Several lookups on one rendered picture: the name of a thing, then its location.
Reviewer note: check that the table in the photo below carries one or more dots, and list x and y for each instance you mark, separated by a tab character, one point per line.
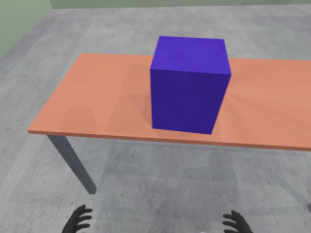
267	105

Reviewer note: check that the left robot hand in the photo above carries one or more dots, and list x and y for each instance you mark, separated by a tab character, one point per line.
72	225

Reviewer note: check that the right robot hand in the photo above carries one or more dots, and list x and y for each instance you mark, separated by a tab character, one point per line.
241	225

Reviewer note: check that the carton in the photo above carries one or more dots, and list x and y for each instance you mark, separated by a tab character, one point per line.
189	77

